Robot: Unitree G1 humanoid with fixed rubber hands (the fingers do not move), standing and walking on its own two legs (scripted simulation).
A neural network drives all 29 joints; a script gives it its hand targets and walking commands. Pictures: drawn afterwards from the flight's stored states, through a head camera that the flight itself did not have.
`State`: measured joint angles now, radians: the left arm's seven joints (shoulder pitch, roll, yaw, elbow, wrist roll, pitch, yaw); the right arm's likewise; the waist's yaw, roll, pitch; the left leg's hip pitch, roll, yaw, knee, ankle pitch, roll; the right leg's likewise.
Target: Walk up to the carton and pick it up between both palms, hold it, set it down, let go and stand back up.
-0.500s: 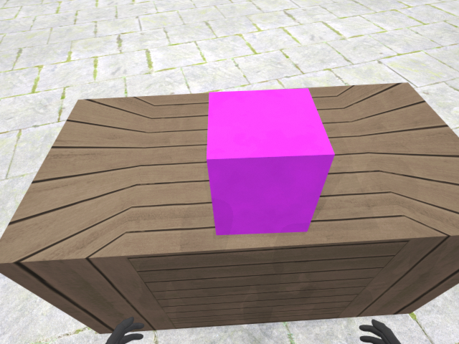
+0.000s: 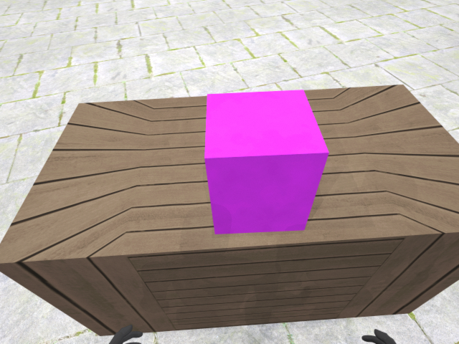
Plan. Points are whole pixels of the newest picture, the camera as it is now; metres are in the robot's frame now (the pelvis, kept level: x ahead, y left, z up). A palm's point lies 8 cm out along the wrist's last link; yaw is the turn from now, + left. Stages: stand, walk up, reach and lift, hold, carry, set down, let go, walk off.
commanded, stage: stand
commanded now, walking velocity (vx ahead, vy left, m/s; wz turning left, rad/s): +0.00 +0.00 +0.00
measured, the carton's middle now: (257, 164) +0.49 -0.02 +0.02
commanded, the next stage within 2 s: none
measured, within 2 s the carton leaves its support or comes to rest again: neither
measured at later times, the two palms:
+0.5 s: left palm out of the picture +0.10 +0.25 -0.10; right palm out of the picture +0.10 -0.25 -0.10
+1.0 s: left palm out of the picture +0.09 +0.25 -0.10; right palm out of the picture +0.10 -0.25 -0.10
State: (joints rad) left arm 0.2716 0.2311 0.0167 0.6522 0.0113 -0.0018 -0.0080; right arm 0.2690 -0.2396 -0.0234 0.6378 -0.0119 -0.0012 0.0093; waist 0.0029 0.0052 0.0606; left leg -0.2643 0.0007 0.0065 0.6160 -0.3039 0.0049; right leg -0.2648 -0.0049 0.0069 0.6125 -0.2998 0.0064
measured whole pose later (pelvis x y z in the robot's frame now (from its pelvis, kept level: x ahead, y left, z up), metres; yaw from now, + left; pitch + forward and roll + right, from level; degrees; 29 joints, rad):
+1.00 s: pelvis +0.00 +0.00 +0.00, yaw +0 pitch -2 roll +0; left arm 0.29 0.24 0.01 0.70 0.01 0.00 0.00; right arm 0.29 -0.25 -0.01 0.68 -0.01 0.00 0.00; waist 0.00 0.00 0.05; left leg -0.26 0.00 0.00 0.59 -0.29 0.00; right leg -0.25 -0.01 0.00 0.58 -0.29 0.01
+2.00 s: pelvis +0.01 +0.00 +0.01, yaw +0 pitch -2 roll +0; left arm 0.30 0.25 0.00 0.74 0.01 0.00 0.00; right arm 0.30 -0.25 -0.01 0.74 0.00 0.00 0.00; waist 0.00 0.00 0.05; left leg -0.23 0.00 0.01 0.56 -0.28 0.00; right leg -0.24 0.00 0.01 0.56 -0.28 0.00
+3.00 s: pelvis +0.00 -0.03 +0.00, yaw +6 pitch -2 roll -1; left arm 0.24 0.28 0.00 0.76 0.00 0.04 -0.01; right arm 0.34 -0.27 -0.02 0.67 -0.02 0.00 -0.02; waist 0.00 0.01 0.06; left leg -0.31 0.00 -0.12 0.62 -0.28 -0.04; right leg -0.26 -0.01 -0.11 0.60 -0.32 -0.04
